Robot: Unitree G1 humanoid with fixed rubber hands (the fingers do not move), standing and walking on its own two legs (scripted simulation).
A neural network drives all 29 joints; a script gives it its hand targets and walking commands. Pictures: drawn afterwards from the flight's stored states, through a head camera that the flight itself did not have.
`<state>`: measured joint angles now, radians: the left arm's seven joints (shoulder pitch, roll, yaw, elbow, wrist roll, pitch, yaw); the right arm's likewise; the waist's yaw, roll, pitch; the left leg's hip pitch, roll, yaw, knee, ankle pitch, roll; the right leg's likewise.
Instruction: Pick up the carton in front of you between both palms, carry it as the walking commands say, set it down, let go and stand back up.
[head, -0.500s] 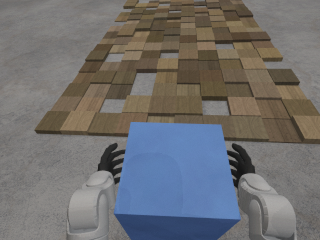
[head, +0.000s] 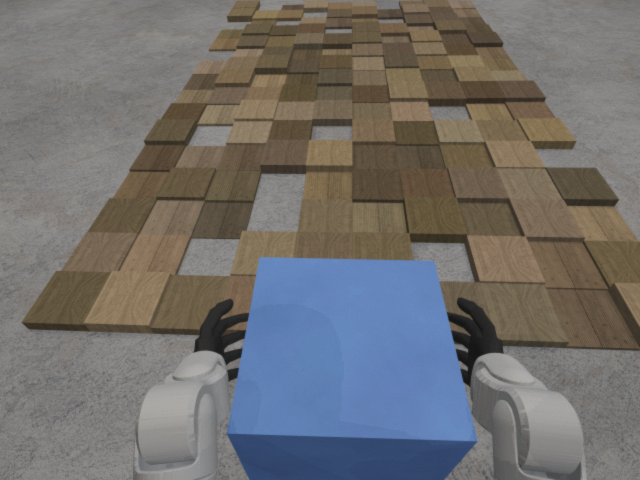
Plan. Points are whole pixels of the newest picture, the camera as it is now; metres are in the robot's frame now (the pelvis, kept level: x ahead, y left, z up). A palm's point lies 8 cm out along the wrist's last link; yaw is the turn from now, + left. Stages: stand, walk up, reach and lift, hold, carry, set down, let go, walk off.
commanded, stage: carry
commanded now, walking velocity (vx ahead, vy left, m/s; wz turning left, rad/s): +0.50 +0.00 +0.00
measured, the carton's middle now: (343, 385) +0.25 +0.00 +0.00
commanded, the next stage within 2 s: none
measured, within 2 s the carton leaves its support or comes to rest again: neither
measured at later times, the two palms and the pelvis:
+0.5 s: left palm (248, 142) +0.62 +0.13 +0.11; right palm (421, 130) +0.65 -0.17 +0.11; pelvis +0.33 -0.04 -0.01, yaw +3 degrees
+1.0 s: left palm (258, 54) +1.02 +0.15 +0.11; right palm (383, 47) +1.00 -0.15 +0.12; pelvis +0.66 +0.01 +0.01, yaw +2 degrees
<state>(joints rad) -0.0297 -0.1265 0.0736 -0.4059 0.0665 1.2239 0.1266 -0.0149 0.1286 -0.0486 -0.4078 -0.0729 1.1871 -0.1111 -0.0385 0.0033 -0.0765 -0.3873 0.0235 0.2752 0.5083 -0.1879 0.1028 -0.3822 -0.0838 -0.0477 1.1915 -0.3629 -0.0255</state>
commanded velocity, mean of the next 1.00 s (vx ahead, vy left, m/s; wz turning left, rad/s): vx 0.50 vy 0.00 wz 0.00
